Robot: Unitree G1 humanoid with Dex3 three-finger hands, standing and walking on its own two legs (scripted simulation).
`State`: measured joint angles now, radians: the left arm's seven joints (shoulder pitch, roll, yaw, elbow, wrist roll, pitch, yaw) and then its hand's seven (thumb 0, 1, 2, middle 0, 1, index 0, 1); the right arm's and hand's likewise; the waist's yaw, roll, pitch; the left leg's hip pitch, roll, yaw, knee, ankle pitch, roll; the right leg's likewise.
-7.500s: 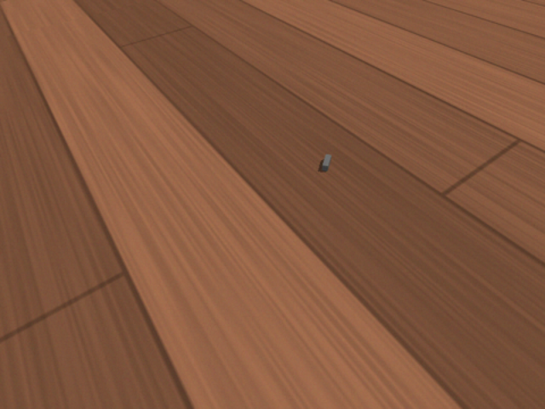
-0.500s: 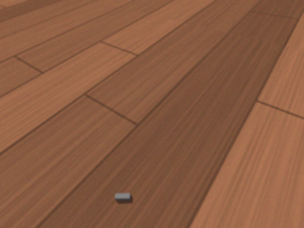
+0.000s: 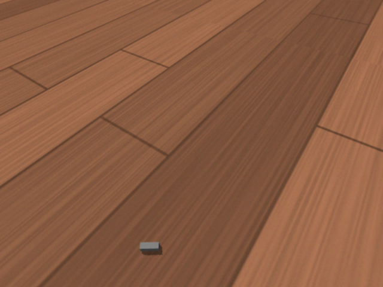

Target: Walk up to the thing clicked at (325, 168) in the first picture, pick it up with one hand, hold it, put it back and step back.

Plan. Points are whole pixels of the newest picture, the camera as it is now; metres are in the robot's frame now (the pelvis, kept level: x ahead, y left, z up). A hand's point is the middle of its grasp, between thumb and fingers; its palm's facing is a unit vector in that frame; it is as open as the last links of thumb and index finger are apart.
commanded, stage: stand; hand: left
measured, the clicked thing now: (149, 246) +0.45 +0.26 -0.76
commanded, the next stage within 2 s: none
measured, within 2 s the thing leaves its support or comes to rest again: neither
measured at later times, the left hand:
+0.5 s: hand out of the picture +0.05 +0.24 -0.16, palm faces -0.04 -0.94 -0.35, open 7.4 cm
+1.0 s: hand out of the picture +0.08 +0.24 -0.15, palm faces -0.04 -0.94 -0.35, open 7.4 cm
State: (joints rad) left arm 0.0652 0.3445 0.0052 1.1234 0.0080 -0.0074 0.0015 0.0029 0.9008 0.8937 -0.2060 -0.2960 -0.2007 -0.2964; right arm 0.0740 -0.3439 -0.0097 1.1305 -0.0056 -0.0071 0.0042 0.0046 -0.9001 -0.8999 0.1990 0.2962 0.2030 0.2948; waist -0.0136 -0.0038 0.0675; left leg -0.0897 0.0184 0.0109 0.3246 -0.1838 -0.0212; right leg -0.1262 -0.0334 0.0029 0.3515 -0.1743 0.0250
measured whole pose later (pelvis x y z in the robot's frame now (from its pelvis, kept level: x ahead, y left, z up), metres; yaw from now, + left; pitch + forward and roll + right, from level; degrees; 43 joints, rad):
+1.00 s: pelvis +0.00 -0.01 +0.00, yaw +0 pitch -3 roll +0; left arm 0.10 0.35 -0.01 1.12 0.01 -0.01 -0.01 0.00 0.90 0.89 -0.21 -0.30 -0.20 -0.30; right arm 0.11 -0.35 0.00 1.13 -0.01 -0.01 0.01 0.00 -0.90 -0.90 0.20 0.30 0.20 0.29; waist -0.01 0.00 0.06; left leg -0.10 0.04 0.00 0.32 -0.18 -0.04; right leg -0.14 -0.01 0.00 0.35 -0.17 0.01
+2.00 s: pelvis +0.01 -0.01 +0.00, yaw -1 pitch -2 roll +0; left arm 0.12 0.35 -0.01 1.11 0.01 -0.01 0.00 0.00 0.90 0.89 -0.21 -0.30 -0.20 -0.30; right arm 0.11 -0.35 0.00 1.13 -0.01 0.00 0.01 0.00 -0.90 -0.90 0.20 0.30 0.20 0.29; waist 0.00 0.00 0.06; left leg -0.09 0.04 0.01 0.32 -0.19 -0.04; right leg -0.13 -0.01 0.00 0.34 -0.18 0.01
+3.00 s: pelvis +0.01 -0.01 +0.00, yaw +0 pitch -2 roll +0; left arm 0.12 0.35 0.00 1.11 0.01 0.00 0.00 0.00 0.90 0.89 -0.21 -0.30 -0.20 -0.30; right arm 0.12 -0.35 0.00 1.12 -0.01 0.00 0.01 0.00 -0.90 -0.90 0.20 0.30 0.20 0.29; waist 0.00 0.00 0.06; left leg -0.08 0.04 0.01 0.31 -0.19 -0.04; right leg -0.12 -0.01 0.00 0.34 -0.18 0.01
